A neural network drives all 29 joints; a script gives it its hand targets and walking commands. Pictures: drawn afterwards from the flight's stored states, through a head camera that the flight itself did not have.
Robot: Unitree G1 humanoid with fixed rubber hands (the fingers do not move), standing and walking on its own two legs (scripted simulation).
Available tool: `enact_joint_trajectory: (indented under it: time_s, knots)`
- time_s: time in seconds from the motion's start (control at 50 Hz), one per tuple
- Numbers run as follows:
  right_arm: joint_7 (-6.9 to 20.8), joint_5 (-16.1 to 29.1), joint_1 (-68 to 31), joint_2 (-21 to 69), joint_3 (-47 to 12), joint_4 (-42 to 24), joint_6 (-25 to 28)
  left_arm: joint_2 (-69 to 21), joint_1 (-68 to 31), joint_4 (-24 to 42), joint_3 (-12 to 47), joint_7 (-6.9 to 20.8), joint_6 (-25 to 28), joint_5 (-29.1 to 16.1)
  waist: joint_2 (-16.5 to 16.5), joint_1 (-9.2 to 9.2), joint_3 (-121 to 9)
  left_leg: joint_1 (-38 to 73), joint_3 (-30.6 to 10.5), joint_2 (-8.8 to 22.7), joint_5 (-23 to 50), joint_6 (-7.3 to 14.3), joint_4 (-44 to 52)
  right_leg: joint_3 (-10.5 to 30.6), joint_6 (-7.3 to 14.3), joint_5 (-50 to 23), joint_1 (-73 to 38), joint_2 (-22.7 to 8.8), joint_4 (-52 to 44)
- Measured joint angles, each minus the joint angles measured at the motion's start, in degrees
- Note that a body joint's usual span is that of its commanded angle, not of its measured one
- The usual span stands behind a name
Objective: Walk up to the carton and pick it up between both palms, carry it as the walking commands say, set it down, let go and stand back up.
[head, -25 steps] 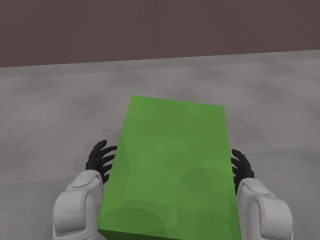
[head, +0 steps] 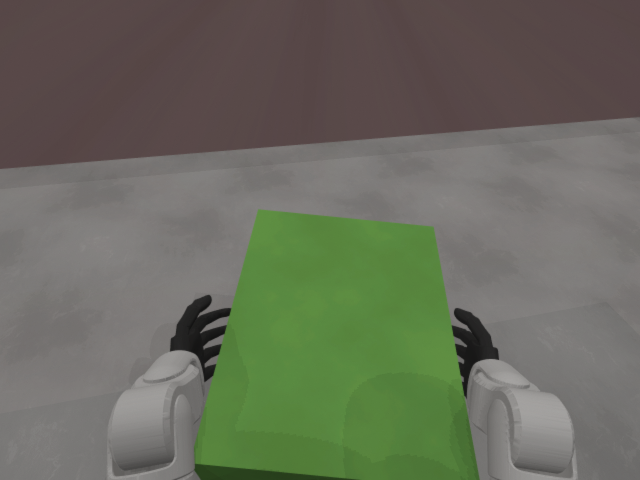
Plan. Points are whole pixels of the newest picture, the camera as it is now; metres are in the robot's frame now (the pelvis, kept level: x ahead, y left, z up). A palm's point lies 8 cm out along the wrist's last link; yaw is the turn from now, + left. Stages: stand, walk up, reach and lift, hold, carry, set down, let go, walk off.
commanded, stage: carry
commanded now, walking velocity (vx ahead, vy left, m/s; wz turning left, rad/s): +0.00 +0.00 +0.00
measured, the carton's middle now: (330, 373) +0.29 +0.01 +0.01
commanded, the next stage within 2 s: hold in 1.72 s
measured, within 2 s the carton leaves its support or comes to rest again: neither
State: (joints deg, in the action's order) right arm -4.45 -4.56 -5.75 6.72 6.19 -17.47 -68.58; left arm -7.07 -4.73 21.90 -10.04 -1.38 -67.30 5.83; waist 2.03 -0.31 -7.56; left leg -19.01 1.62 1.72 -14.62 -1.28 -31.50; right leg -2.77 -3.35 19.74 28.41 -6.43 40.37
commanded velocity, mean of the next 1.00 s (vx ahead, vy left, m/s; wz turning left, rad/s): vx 0.00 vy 0.00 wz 0.00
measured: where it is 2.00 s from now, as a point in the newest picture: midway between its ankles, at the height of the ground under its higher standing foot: outside the picture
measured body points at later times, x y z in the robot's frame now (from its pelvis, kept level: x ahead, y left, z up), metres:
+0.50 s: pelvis -0.08 +0.02 +0.00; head -0.10 +0.02 +0.45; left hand +0.20 +0.17 +0.09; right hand +0.19 -0.16 +0.08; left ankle +0.01 +0.14 -0.73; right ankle -0.03 -0.11 -0.73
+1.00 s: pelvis -0.05 +0.01 +0.00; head -0.07 +0.00 +0.45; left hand +0.23 +0.17 +0.09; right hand +0.22 -0.16 +0.08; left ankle +0.01 +0.14 -0.73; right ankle -0.03 -0.11 -0.73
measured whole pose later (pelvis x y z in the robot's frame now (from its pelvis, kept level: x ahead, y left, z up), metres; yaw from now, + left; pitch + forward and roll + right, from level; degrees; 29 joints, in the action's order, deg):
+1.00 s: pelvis -0.05 +0.01 +0.00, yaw -1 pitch +3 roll +0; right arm -3.5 -4.6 -10.5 3.8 7.5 -15.6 -69.5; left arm -7.7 -9.8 17.9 -9.9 -2.9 -66.3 5.8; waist -0.8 0.2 -5.8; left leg -22.9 3.8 3.5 -9.3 -0.9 -29.4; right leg -6.5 0.2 13.8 19.8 -2.7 30.9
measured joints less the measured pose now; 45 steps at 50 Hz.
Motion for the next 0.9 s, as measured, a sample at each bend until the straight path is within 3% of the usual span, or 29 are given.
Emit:
enact_joint_trajectory:
  time_s: [0.08, 0.14, 0.18, 0.24, 0.34, 0.42, 0.7, 0.9]
  knots:
    - [0.2, -0.7, 1.5, 0.6, 0.2, -0.2, 0.0, 0.1, 0.1, -0.8, 0.1, -0.3, -0.7, -0.6, -0.4, 2.13, -0.1, -0.6, -0.6, 0.4, 1.6, 0.6, 1.5, -0.4, 0.7, 2.6, -1.6, 2.6, 6.4]
    - [0.3, -0.7, 0.7, 0.5, 0.6, -1.5, 0.0, 0.6, -1.2, -0.5, 0.6, -0.5, -0.3, -1.0, -1.1, 2.79, -0.1, -2.5, -0.5, 0.4, 2.8, 1.0, 1.2, -1.5, 1.2, 2.4, -6.1, 4.1, -0.9]
    - [0.4, -0.9, -0.1, 0.3, 0.9, -1.9, 0.0, 0.7, -2.2, -0.6, 0.7, -0.5, 0.0, -1.1, -1.4, 2.9, -0.2, -3.9, 0.0, 0.2, 3.0, 1.0, 0.3, -2.2, 1.9, -1.8, -9.8, 4.6, -9.2]
    - [0.7, -0.8, 0.0, -0.6, 1.5, -1.6, 0.1, -0.5, -2.6, -2.3, 0.8, -0.6, 1.1, -0.6, -3.3, 2.09, 0.4, -4.1, 0.2, 0.6, 4.3, 1.0, 0.8, -2.3, 3.3, -6.8, -9.7, 5.0, -10.7]
    - [0.8, -0.7, 0.6, -1.5, 1.2, -1.8, -0.5, -0.3, -2.2, -3.0, 1.9, -0.6, 1.2, -0.3, -3.8, 0.0, 0.7, -4.0, 1.0, 0.6, 5.9, 1.1, 2.2, -2.3, 3.0, -6.8, -8.9, 4.4, -10.2]
    - [0.9, -0.3, -1.0, -2.2, 1.1, -0.6, -0.9, -0.4, -2.9, -3.1, 1.6, -0.7, 0.8, 0.3, -3.1, -0.68, 0.8, -4.6, 1.7, 0.7, 6.4, 1.0, 2.3, -2.7, 2.9, -7.2, -7.8, 3.8, -9.6]
    - [1.0, 0.0, -3.8, -2.7, 1.0, 2.0, -0.8, -0.5, -4.2, -3.6, 0.4, -1.3, 0.4, 0.3, -2.7, 0.75, 0.8, -5.6, 2.2, 1.6, 7.6, 0.9, 2.8, -3.8, 3.4, -8.1, -6.9, 3.7, -10.1]
    - [0.9, -0.1, -4.3, -2.8, 1.2, 1.5, -0.9, -0.6, -4.8, -3.6, 0.2, -1.5, 0.8, -0.1, -2.9, 0.66, 1.6, -4.6, 2.1, 1.8, 6.3, 0.6, 2.5, -3.8, 3.5, -6.9, -8.0, 3.8, -9.9]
